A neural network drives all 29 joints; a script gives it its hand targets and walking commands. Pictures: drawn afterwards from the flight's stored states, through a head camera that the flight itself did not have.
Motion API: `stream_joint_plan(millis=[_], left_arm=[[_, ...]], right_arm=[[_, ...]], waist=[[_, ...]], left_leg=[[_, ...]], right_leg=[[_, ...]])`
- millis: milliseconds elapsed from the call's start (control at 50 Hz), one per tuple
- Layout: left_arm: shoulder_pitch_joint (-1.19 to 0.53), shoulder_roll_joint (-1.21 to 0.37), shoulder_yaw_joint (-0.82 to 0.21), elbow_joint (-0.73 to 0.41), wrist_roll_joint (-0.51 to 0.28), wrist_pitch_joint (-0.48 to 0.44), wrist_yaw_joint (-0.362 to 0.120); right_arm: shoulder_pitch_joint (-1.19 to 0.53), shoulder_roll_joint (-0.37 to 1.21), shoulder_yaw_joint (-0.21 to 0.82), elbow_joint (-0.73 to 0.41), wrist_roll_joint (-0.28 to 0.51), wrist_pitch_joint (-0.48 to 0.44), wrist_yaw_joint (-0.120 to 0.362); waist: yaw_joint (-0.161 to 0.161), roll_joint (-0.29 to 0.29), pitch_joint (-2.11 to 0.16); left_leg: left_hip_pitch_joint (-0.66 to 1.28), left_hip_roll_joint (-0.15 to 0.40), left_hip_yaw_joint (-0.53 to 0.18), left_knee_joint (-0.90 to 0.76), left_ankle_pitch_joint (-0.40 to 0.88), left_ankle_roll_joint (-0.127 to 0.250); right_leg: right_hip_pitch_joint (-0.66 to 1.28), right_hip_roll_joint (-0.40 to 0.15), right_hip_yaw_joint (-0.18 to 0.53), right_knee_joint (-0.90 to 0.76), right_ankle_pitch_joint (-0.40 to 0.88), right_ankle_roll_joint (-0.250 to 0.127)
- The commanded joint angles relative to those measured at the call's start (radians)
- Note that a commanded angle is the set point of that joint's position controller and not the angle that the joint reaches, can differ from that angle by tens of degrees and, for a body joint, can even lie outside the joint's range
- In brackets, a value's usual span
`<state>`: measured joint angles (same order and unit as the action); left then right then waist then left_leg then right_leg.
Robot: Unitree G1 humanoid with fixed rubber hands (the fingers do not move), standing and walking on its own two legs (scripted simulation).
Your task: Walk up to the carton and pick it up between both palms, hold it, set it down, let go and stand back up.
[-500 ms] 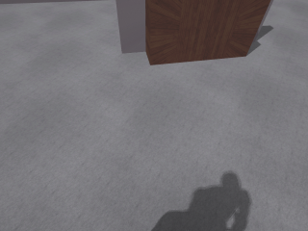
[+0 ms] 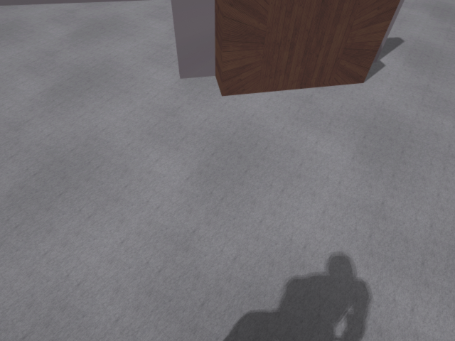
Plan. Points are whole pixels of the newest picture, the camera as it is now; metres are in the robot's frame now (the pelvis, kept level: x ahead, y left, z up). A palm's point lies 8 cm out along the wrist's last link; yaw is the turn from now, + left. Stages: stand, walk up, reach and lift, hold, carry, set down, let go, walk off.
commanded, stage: stand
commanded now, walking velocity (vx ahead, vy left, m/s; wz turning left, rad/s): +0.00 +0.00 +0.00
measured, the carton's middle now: out of the picture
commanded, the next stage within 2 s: walk up in 0.28 s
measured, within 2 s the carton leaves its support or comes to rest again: neither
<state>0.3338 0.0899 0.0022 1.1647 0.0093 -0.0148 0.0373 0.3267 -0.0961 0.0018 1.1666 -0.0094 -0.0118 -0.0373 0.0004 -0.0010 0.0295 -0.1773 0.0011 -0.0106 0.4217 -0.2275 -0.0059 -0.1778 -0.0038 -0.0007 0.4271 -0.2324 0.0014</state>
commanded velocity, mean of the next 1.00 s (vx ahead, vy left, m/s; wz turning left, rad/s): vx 0.00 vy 0.00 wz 0.00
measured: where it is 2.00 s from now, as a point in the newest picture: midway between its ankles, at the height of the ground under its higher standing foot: (260, 218)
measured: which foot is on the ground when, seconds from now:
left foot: down 0.00-0.80, up 0.82-1.00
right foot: down 0.00-0.54, up 0.56-0.80, down 0.82-1.00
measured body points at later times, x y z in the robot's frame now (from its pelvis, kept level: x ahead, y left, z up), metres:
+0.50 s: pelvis +0.00 +0.00 +0.00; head +0.01 +0.00 +0.45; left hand -0.04 +0.20 -0.16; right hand -0.03 -0.20 -0.16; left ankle +0.00 +0.12 -0.74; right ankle +0.00 -0.12 -0.74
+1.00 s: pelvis +0.14 -0.10 -0.01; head +0.13 -0.12 +0.44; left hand +0.04 +0.12 -0.15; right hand +0.21 -0.36 -0.16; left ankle +0.21 +0.04 -0.66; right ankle +0.09 -0.21 -0.74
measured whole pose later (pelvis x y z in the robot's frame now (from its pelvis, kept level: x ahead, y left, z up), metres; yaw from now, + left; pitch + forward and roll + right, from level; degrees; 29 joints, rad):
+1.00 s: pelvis +0.14 -0.10 -0.01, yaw -2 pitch -2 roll +1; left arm 0.55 0.15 0.00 1.05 0.03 -0.06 0.01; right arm 0.24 -0.28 -0.01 0.96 -0.05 -0.02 0.05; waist 0.05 0.04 0.00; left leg -0.61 0.07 0.03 1.14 -0.33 -0.01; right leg -0.13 -0.04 -0.09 0.55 -0.38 -0.02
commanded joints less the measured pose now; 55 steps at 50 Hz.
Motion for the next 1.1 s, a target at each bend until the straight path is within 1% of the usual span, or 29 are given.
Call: stream_joint_plan(millis=[0, 440, 460, 480, 500, 520, 540, 560, 580, 600, 620, 660, 680, 700, 720, 740, 760, 780, 800, 820, 840, 860, 880, 900, 920, 940, 980, 1020, 1080], left_arm=[[0.099, 0.071, 0.011, -0.004, 0.000, -0.005, 0.004], [0.101, 0.071, 0.011, -0.005, -0.001, -0.006, 0.004], [0.125, 0.213, 0.050, -0.047, 0.026, -0.020, -0.012], [0.045, 0.226, 0.057, -0.081, 0.028, -0.014, -0.014], [-0.046, 0.159, 0.039, -0.123, 0.035, -0.011, -0.023], [-0.094, 0.107, 0.024, -0.158, 0.035, -0.010, -0.034], [-0.081, 0.124, 0.030, -0.180, 0.056, -0.014, -0.043], [-0.084, 0.151, 0.040, -0.195, 0.060, -0.017, -0.051], [-0.054, 0.167, 0.050, -0.200, 0.054, -0.020, -0.058], [0.002, 0.171, 0.057, -0.194, 0.046, -0.022, -0.067], [0.051, 0.167, 0.062, -0.186, 0.040, -0.024, -0.073], [0.089, 0.151, 0.066, -0.187, 0.036, -0.022, -0.075], [0.105, 0.139, 0.064, -0.192, 0.035, -0.021, -0.073], [0.136, 0.131, 0.063, -0.193, 0.033, -0.019, -0.069], [0.191, 0.134, 0.068, -0.185, 0.031, -0.019, -0.062], [0.283, 0.148, 0.078, -0.158, 0.028, -0.019, -0.053], [0.394, 0.181, 0.098, -0.110, 0.024, -0.019, -0.042], [0.486, 0.227, 0.117, -0.091, 0.027, -0.016, -0.029], [0.504, 0.239, 0.089, -0.115, 0.028, -0.016, -0.018], [0.358, 0.284, 0.067, -0.178, 0.005, -0.015, -0.011], [0.274, 0.352, 0.077, -0.212, -0.017, -0.021, -0.005], [0.226, 0.359, 0.069, -0.212, -0.012, -0.039, -0.007], [0.190, 0.345, 0.061, -0.213, 0.008, -0.056, -0.009], [0.194, 0.291, 0.047, -0.209, 0.016, -0.062, -0.019], [0.194, 0.290, 0.044, -0.200, 0.024, -0.074, -0.017], [0.190, 0.280, 0.039, -0.179, 0.024, -0.086, -0.013], [0.224, 0.231, 0.029, -0.152, 0.018, -0.098, -0.025], [0.269, 0.227, 0.032, -0.137, 0.015, -0.106, -0.031], [0.312, 0.213, 0.030, -0.128, 0.025, -0.117, -0.044]], right_arm=[[0.097, -0.067, -0.012, -0.005, 0.000, -0.006, -0.004], [0.099, -0.068, -0.012, -0.005, 0.001, -0.007, -0.004], [0.113, -0.215, -0.055, -0.070, -0.056, -0.030, 0.008], [0.107, -0.239, -0.072, -0.088, -0.060, -0.027, 0.006], [0.161, -0.206, -0.068, -0.074, -0.051, -0.025, 0.004], [0.175, -0.229, -0.074, -0.058, -0.047, -0.026, 0.001], [0.161, -0.254, -0.080, -0.054, -0.050, -0.032, -0.005], [0.165, -0.230, -0.072, -0.053, -0.048, -0.041, -0.009], [0.129, -0.234, -0.069, -0.061, -0.048, -0.048, -0.011], [0.082, -0.241, -0.068, -0.071, -0.051, -0.055, -0.012], [0.034, -0.240, -0.068, -0.081, -0.054, -0.059, -0.009], [-0.030, -0.245, -0.072, -0.095, -0.056, -0.060, 0.003], [-0.056, -0.254, -0.075, -0.104, -0.057, -0.056, 0.009], [-0.078, -0.271, -0.078, -0.111, -0.062, -0.049, 0.015], [-0.098, -0.295, -0.080, -0.116, -0.069, -0.039, 0.022], [-0.119, -0.305, -0.076, -0.120, -0.077, -0.027, 0.028], [-0.084, -0.276, -0.065, -0.120, -0.090, -0.015, 0.035], [-0.071, -0.194, -0.037, -0.141, -0.085, -0.010, 0.045], [-0.111, -0.090, -0.006, -0.215, -0.062, -0.018, 0.057], [-0.110, -0.123, -0.010, -0.292, -0.023, -0.025, 0.066], [-0.180, -0.174, -0.003, -0.329, -0.017, -0.032, 0.073], [-0.166, -0.223, -0.015, -0.315, -0.031, -0.038, 0.078], [-0.102, -0.251, -0.020, -0.280, -0.040, -0.040, 0.081], [-0.052, -0.264, -0.023, -0.238, -0.040, -0.042, 0.085], [-0.047, -0.246, -0.019, -0.253, -0.037, -0.036, 0.095], [-0.066, -0.233, -0.021, -0.271, -0.037, -0.028, 0.102], [-0.088, -0.234, -0.015, -0.282, -0.037, -0.016, 0.103], [-0.136, -0.214, -0.008, -0.299, -0.041, -0.016, 0.098], [-0.274, -0.178, 0.010, -0.364, -0.044, -0.040, 0.089]], waist=[[0.000, -0.001, 0.066], [0.000, -0.001, 0.067], [-0.001, 0.017, -0.105], [-0.028, 0.037, 0.046], [-0.074, 0.075, 0.116], [-0.084, 0.164, 0.148], [-0.078, 0.170, 0.180], [-0.072, 0.114, 0.151], [-0.045, 0.106, 0.122], [-0.009, 0.123, 0.075], [0.023, 0.145, 0.038], [0.057, 0.183, 0.026], [0.071, 0.186, 0.041], [0.084, 0.184, 0.058], [0.106, 0.146, 0.074], [0.146, 0.060, 0.083], [0.170, -0.084, 0.052], [0.207, -0.308, 0.039], [0.194, -0.370, 0.096], [0.082, -0.212, 0.186], [0.055, -0.172, 0.249], [0.040, -0.122, 0.283], [0.023, -0.093, 0.273], [0.016, -0.092, 0.235], [0.012, -0.155, 0.198], [-0.002, -0.159, 0.216], [-0.012, -0.093, 0.202], [-0.002, -0.032, 0.185], [0.038, -0.060, 0.164]], left_leg=[[-0.031, 0.074, -0.061, -0.073, 0.070, 0.031], [-0.028, 0.075, -0.060, -0.074, 0.075, 0.031], [0.064, 0.089, -0.108, -0.007, -0.568, 0.081], [0.053, 0.123, -0.186, -0.046, -0.664, 0.105], [0.098, 0.220, -0.281, -0.130, -0.669, 0.147], [0.131, 0.366, -0.430, -0.253, -0.741, 0.213], [0.109, 0.450, -0.505, -0.306, -0.692, 0.254], [0.075, 0.444, -0.484, -0.323, -0.636, 0.243], [0.037, 0.405, -0.411, -0.321, -0.584, 0.216], [0.046, 0.363, -0.334, -0.308, -0.526, 0.190], [0.039, 0.311, -0.248, -0.292, -0.470, 0.162], [-0.057, 0.222, -0.107, -0.260, -0.412, 0.126], [-0.135, 0.192, -0.053, -0.234, -0.419, 0.121], [-0.210, 0.178, -0.021, -0.190, -0.465, 0.128], [-0.280, 0.175, -0.007, -0.118, -0.538, 0.142], [-0.351, 0.158, 0.008, 0.004, -0.629, 0.145], [-0.388, 0.105, 0.026, 0.225, -0.700, 0.130], [-0.510, 0.026, 0.090, 0.629, -0.639, 0.100], [-0.704, -0.057, -0.074, 0.904, -0.487, 0.068], [-0.777, 0.037, -0.113, 0.887, -0.377, 0.064], [-0.817, 0.104, -0.091, 0.944, -0.302, 0.040], [-0.788, 0.126, -0.073, 0.942, -0.233, 0.018], [-0.741, 0.141, -0.059, 0.857, -0.166, 0.007], [-0.631, 0.141, -0.053, 0.735, -0.130, 0.005], [-0.579, 0.125, -0.014, 0.713, -0.085, -0.008], [-0.552, 0.127, -0.013, 0.696, -0.031, -0.022], [-0.563, 0.095, 0.033, 0.626, 0.064, -0.025], [-0.564, 0.074, 0.066, 0.543, 0.159, -0.020], [-0.520, 0.059, 0.104, 0.335, 0.285, -0.003]], right_leg=[[-0.039, -0.073, 0.069, -0.085, 0.065, -0.029], [-0.036, -0.074, 0.068, -0.086, 0.071, -0.028], [-0.101, -0.058, 0.120, 0.030, -0.576, -0.070], [-0.339, -0.044, 0.112, 0.068, -0.597, -0.062], [-0.480, -0.023, 0.048, 0.187, -0.470, -0.027], [-0.566, 0.006, -0.065, 0.366, -0.293, 0.014], [-0.597, -0.069, -0.002, 0.484, -0.279, 0.025], [-0.582, -0.093, 0.043, 0.532, -0.259, 0.035], [-0.525, -0.103, 0.054, 0.554, -0.238, 0.035], [-0.469, -0.109, 0.049, 0.548, -0.216, 0.033], [-0.397, -0.101, 0.018, 0.523, -0.197, 0.031], [-0.241, -0.077, -0.047, 0.444, -0.158, 0.029], [-0.148, -0.068, -0.074, 0.382, -0.152, 0.026], [-0.056, -0.054, -0.106, 0.335, -0.157, 0.028], [0.039, -0.039, -0.146, 0.278, -0.143, 0.027], [0.148, -0.020, -0.185, 0.199, -0.094, 0.023], [0.244, 0.011, -0.198, 0.168, -0.127, 0.030], [0.291, -0.068, -0.041, 0.099, -0.267, 0.028], [0.204, -0.258, 0.437, -0.053, -0.655, 0.029], [0.079, -0.430, 0.785, -0.326, -0.962, -0.077], [-0.020, -0.502, 0.908, -0.460, -1.080, -0.143], [-0.058, -0.491, 0.834, -0.444, -1.013, -0.170], [-0.044, -0.437, 0.645, -0.378, -0.846, -0.167], [-0.049, -0.308, 0.382, -0.300, -0.600, -0.120], [-0.100, -0.289, 0.354, -0.322, -0.579, -0.128], [-0.152, -0.289, 0.334, -0.346, -0.555, -0.147], [-0.086, -0.222, 0.193, -0.338, -0.406, -0.138], [-0.028, -0.197, 0.131, -0.326, -0.272, -0.132], [0.059, -0.176, 0.053, -0.281, -0.007, -0.132]])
